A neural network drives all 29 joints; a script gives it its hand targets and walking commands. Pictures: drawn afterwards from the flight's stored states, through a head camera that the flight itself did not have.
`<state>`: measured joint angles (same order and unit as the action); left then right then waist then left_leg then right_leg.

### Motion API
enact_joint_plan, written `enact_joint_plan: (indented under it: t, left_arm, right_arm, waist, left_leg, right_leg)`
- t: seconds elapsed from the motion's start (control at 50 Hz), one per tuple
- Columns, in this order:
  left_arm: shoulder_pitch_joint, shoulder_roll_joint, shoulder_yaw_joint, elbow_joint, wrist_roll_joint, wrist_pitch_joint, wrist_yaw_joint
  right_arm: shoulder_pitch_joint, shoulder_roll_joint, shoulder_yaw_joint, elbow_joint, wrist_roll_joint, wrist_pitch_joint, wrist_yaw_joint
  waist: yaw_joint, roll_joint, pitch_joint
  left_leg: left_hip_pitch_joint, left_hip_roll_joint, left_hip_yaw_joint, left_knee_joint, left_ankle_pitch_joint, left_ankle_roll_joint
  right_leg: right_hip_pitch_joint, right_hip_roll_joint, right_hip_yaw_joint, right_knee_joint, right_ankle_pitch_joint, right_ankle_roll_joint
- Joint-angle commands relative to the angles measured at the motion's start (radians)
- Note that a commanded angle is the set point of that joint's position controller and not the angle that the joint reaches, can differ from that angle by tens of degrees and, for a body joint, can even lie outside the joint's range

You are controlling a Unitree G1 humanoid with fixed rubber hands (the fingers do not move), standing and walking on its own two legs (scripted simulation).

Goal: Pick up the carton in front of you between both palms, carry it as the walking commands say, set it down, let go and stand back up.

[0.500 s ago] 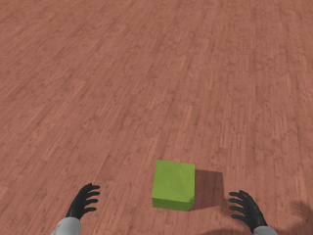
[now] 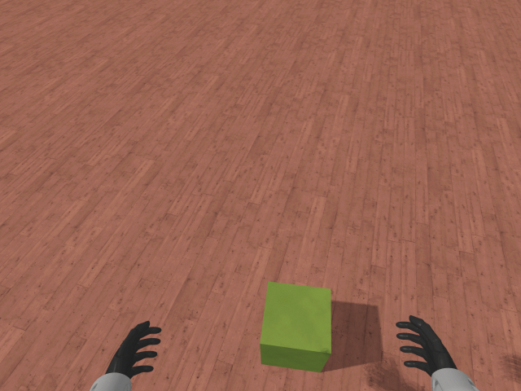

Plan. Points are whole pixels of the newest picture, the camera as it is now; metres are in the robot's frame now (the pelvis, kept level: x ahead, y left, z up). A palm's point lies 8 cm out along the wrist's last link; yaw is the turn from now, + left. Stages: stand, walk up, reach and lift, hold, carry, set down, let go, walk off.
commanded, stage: stand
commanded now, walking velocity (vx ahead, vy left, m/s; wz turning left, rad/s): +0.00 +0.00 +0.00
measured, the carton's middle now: (294, 327) +0.42 -0.08 -0.65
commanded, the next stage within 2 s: none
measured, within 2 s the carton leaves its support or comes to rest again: neither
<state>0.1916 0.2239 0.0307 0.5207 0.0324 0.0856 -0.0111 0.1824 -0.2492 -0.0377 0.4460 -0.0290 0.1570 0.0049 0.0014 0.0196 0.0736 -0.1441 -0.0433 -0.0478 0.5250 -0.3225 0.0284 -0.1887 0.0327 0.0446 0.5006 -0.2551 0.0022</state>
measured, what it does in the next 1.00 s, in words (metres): stands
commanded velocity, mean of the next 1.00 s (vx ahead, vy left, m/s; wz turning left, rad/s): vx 0.00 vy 0.00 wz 0.00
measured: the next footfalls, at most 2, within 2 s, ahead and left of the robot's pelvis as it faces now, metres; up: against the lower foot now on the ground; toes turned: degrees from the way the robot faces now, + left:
none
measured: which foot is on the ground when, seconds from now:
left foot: down 0.00-1.00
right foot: down 0.00-1.00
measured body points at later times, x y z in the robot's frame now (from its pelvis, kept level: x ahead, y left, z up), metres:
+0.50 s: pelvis +0.02 -0.01 +0.00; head +0.02 -0.02 +0.45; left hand +0.13 +0.29 -0.10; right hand +0.15 -0.30 -0.11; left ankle -0.02 +0.10 -0.74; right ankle +0.01 -0.12 -0.74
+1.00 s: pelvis +0.01 -0.02 +0.01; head +0.00 -0.03 +0.46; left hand +0.10 +0.29 -0.10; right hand +0.12 -0.32 -0.11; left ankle -0.02 +0.10 -0.74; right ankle +0.01 -0.12 -0.74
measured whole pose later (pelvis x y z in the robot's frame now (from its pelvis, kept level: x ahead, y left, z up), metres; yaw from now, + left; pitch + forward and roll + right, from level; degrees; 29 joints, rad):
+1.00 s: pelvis +0.01 -0.02 +0.01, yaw +1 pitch -2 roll +0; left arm 0.13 0.36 0.02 0.99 0.03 -0.01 0.02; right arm 0.17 -0.37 0.00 0.92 -0.03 -0.01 -0.03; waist 0.01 0.02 0.03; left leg -0.09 -0.03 -0.06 0.38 -0.25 0.01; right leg -0.15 0.03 0.02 0.40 -0.21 -0.02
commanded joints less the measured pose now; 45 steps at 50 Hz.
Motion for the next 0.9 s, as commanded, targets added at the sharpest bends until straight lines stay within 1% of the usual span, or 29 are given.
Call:
enact_joint_plan:
  t: [0.0, 0.04, 0.06, 0.08, 0.1, 0.14, 0.16, 0.24, 0.28, 0.3, 0.32, 0.34, 0.42, 0.44, 0.48, 0.54, 0.56, 0.64, 0.66, 0.68, 0.7, 0.72, 0.74, 0.78, 0.8, 0.82, 0.84, 0.86, 0.88]
  left_arm:
    - [0.006, 0.197, 0.057, 0.031, 0.035, -0.041, 0.044]
    - [-0.018, 0.201, 0.06, 0.064, 0.025, -0.072, 0.029]
    - [-0.049, 0.177, 0.05, 0.071, 0.019, -0.081, 0.028]
    - [-0.046, 0.203, 0.058, 0.086, 0.028, -0.072, 0.027]
    - [-0.039, 0.189, 0.059, 0.096, 0.022, -0.075, 0.022]
    - [-0.026, 0.202, 0.058, 0.117, 0.016, -0.085, 0.031]
    - [-0.021, 0.206, 0.058, 0.143, 0.028, -0.097, 0.024]
    - [-0.019, 0.213, 0.034, 0.189, 0.009, -0.097, 0.023]
    - [-0.051, 0.25, 0.049, 0.216, 0.028, -0.091, 0.041]
    - [-0.034, 0.247, 0.041, 0.234, 0.024, -0.098, 0.032]
    - [-0.057, 0.246, 0.039, 0.23, 0.024, -0.098, 0.032]
    - [-0.029, 0.258, 0.038, 0.273, 0.011, -0.103, 0.033]
    - [-0.05, 0.275, 0.038, 0.29, 0.004, -0.094, 0.045]
    - [-0.047, 0.261, 0.036, 0.297, 0.01, -0.094, 0.043]
    - [-0.062, 0.279, 0.043, 0.298, 0.012, -0.092, 0.039]
    - [-0.057, 0.294, 0.04, 0.348, 0.006, -0.102, 0.036]
    - [-0.074, 0.237, 0.027, 0.322, 0.004, -0.104, 0.027]
    - [-0.069, 0.293, 0.033, 0.359, 0.009, -0.103, 0.036]
    - [-0.087, 0.307, 0.033, 0.367, 0.012, -0.099, 0.035]
    - [-0.075, 0.31, 0.033, 0.379, -0.001, -0.102, 0.04]
    - [-0.074, 0.297, 0.028, 0.387, 0.0, -0.099, 0.045]
    - [-0.055, 0.284, 0.027, 0.4, -0.004, -0.099, 0.044]
    - [-0.047, 0.265, 0.024, 0.392, -0.003, -0.11, 0.044]
    - [-0.077, 0.309, 0.025, 0.409, 0.005, -0.092, 0.047]
    - [-0.079, 0.301, 0.025, 0.409, -0.003, -0.093, 0.044]
    - [-0.079, 0.304, 0.023, 0.397, -0.006, -0.097, 0.043]
    - [-0.076, 0.315, 0.022, 0.406, -0.004, -0.096, 0.038]
    - [-0.081, 0.289, 0.023, 0.418, 0.001, -0.098, 0.035]
    - [-0.088, 0.302, 0.023, 0.414, 0.002, -0.107, 0.037]
  right_arm:
    - [0.053, -0.141, -0.043, 0.034, -0.014, -0.102, -0.023]
    - [-0.033, -0.159, -0.039, 0.069, -0.02, -0.117, -0.033]
    - [-0.019, -0.173, -0.056, 0.066, -0.014, -0.128, -0.023]
    - [-0.015, -0.187, -0.057, 0.07, -0.018, -0.133, -0.021]
    - [-0.04, -0.182, -0.041, 0.106, -0.014, -0.143, -0.023]
    - [-0.057, -0.19, -0.041, 0.137, -0.02, -0.151, -0.03]
    - [-0.021, -0.2, -0.042, 0.153, -0.023, -0.148, -0.039]
    - [-0.014, -0.279, -0.046, 0.219, -0.008, -0.162, -0.032]
    - [-0.044, -0.203, -0.033, 0.229, -0.009, -0.16, -0.034]
    - [-0.032, -0.216, -0.025, 0.238, -0.014, -0.156, -0.041]
    - [-0.026, -0.234, -0.024, 0.241, -0.011, -0.159, -0.037]
    - [-0.035, -0.213, -0.028, 0.263, -0.001, -0.164, -0.033]
    - [0.001, -0.227, -0.013, 0.303, -0.013, -0.168, -0.037]
    - [-0.022, -0.202, -0.011, 0.298, -0.007, -0.167, -0.037]
    - [-0.037, -0.242, -0.019, 0.301, -0.007, -0.171, -0.035]
    - [-0.025, -0.246, -0.012, 0.344, 0.007, -0.165, -0.041]
    - [-0.042, -0.257, -0.014, 0.333, 0.003, -0.173, -0.044]
    - [-0.006, -0.263, -0.02, 0.371, 0.004, -0.172, -0.036]
    - [-0.04, -0.251, -0.009, 0.371, 0.004, -0.172, -0.039]
    - [-0.009, -0.232, -0.008, 0.377, 0.004, -0.17, -0.035]
    - [-0.032, -0.274, -0.016, 0.377, -0.001, -0.168, -0.036]
    - [-0.039, -0.257, -0.009, 0.384, 0.002, -0.171, -0.036]
    - [-0.015, -0.251, -0.008, 0.394, 0.006, -0.174, -0.042]
    - [-0.02, -0.24, -0.012, 0.392, -0.004, -0.173, -0.041]
    - [-0.034, -0.256, 0.0, 0.406, 0.005, -0.174, -0.041]
    - [-0.033, -0.264, -0.009, 0.422, 0.002, -0.176, -0.041]
    - [-0.003, -0.273, -0.008, 0.419, 0.002, -0.175, -0.036]
    - [-0.037, -0.255, 0.002, 0.424, 0.006, -0.172, -0.038]
    - [-0.03, -0.25, 0.0, 0.423, 0.0, -0.174, -0.038]
  waist:
    - [-0.025, -0.001, -0.102]
    - [0.009, -0.012, -0.084]
    - [-0.016, 0.022, -0.106]
    - [-0.036, -0.005, -0.06]
    - [0.005, 0.015, -0.109]
    - [0.02, 0.069, -0.091]
    - [0.016, -0.051, -0.079]
    - [-0.013, 0.011, -0.107]
    - [-0.017, -0.062, -0.137]
    - [0.011, -0.035, -0.158]
    - [-0.021, 0.03, -0.107]
    - [0.002, -0.076, -0.142]
    - [-0.005, 0.009, -0.074]
    - [-0.002, -0.042, -0.128]
    - [0.011, 0.012, -0.101]
    - [0.009, -0.029, -0.121]
    - [0.015, 0.021, -0.08]
    - [0.003, -0.006, -0.164]
    - [0.0, -0.051, -0.135]
    - [-0.007, -0.053, -0.142]
    - [0.009, -0.011, -0.095]
    - [0.019, -0.045, -0.106]
    - [0.02, 0.013, -0.106]
    - [-0.002, -0.044, -0.104]
    - [0.018, -0.081, -0.06]
    - [0.015, 0.001, -0.065]
    - [0.009, -0.028, -0.047]
    - [0.007, 0.013, -0.088]
    - [0.011, -0.041, -0.076]
  left_leg:
    - [-0.035, 0.061, -0.057, -0.094, -0.035, -0.032]
    - [-0.106, 0.077, -0.071, -0.09, 0.079, -0.018]
    - [-0.053, 0.077, -0.062, -0.068, 0.138, -0.029]
    - [-0.107, 0.074, -0.068, -0.099, 0.133, -0.033]
    - [-0.068, 0.089, -0.08, -0.104, 0.133, -0.03]
    - [-0.089, 0.103, -0.101, -0.117, 0.09, -0.022]
    - [-0.104, 0.092, -0.11, -0.123, 0.15, -0.018]
    - [-0.022, 0.108, -0.087, -0.078, 0.38, -0.039]
    - [-0.018, 0.104, -0.109, -0.09, 0.281, -0.025]
    - [-0.026, 0.092, -0.077, -0.096, 0.249, -0.024]
    - [-0.037, 0.094, -0.084, -0.102, 0.22, -0.013]
    - [0.02, 0.095, -0.105, -0.097, 0.249, -0.006]
    - [-0.027, 0.096, -0.101, -0.114, 0.346, -0.005]
    - [-0.001, 0.108, -0.101, -0.115, 0.271, -0.018]
    - [-0.041, 0.101, -0.102, -0.125, 0.229, -0.019]
    - [0.003, 0.104, -0.109, -0.148, 0.286, -0.015]
    - [-0.024, 0.105, -0.104, -0.137, 0.277, -0.015]
    - [0.046, 0.119, -0.096, -0.142, 0.296, -0.025]
    - [0.012, 0.112, -0.104, -0.143, 0.229, -0.011]
    - [0.024, 0.115, -0.094, -0.154, 0.321, -0.014]
    - [-0.002, 0.11, -0.085, -0.153, 0.335, -0.021]
    - [0.014, 0.117, -0.087, -0.158, 0.345, -0.026]
    - [0.013, 0.107, -0.101, -0.168, 0.345, -0.016]
    - [0.032, 0.114, -0.076, -0.167, 0.31, -0.021]
    - [0.016, 0.113, -0.094, -0.167, 0.284, -0.017]
    - [-0.018, 0.11, -0.099, -0.178, 0.255, -0.016]
    - [-0.017, 0.108, -0.09, -0.181, 0.257, -0.015]
    - [0.048, 0.111, -0.098, -0.179, 0.242, -0.017]
    - [0.029, 0.125, -0.1, -0.181, 0.263, -0.007]
  right_leg:
    - [-0.066, -0.08, 0.035, -0.078, -0.02, -0.006]
    - [-0.073, -0.066, 0.028, -0.056, 0.01, 0.003]
    - [-0.066, -0.07, 0.042, -0.064, 0.072, -0.009]
    - [-0.039, -0.08, 0.014, -0.052, 0.13, 0.013]
    - [-0.028, -0.075, 0.034, -0.05, 0.114, 0.005]
    - [-0.032, -0.075, 0.042, -0.058, 0.082, 0.004]
    - [-0.011, -0.09, 0.035, -0.049, 0.154, 0.0]
    - [-0.018, -0.098, 0.047, -0.045, 0.294, -0.008]
    - [0.006, -0.103, 0.04, -0.047, 0.226, -0.025]
    - [0.04, -0.118, 0.054, -0.076, 0.192, -0.011]
    - [0.002, -0.128, 0.081, -0.091, 0.144, -0.02]
    - [0.023, -0.131, 0.069, -0.103, 0.179, -0.023]
    - [0.019, -0.12, 0.07, -0.091, 0.248, -0.023]
    - [0.04, -0.115, 0.045, -0.098, 0.213, -0.014]
    - [0.066, -0.119, 0.05, -0.099, 0.213, -0.014]
    - [0.047, -0.132, 0.07, -0.083, 0.232, -0.029]
    - [0.032, -0.116, 0.068, -0.112, 0.241, -0.017]
    - [0.069, -0.124, 0.068, -0.114, 0.274, -0.036]
    - [0.075, -0.124, 0.068, -0.126, 0.266, -0.028]
    - [0.114, -0.129, 0.08, -0.119, 0.318, -0.023]
    - [0.095, -0.135, 0.074, -0.13, 0.352, -0.025]
    - [0.102, -0.129, 0.076, -0.125, 0.353, -0.023]
    - [0.112, -0.138, 0.089, -0.108, 0.349, -0.035]
    - [0.1, -0.131, 0.072, -0.12, 0.284, -0.025]
    - [0.061, -0.137, 0.091, -0.152, 0.285, -0.031]
    - [0.088, -0.139, 0.101, -0.156, 0.272, -0.041]
    - [0.056, -0.13, 0.081, -0.148, 0.251, -0.03]
    - [0.048, -0.122, 0.081, -0.171, 0.21, -0.031]
    - [0.051, -0.126, 0.091, -0.163, 0.213, -0.037]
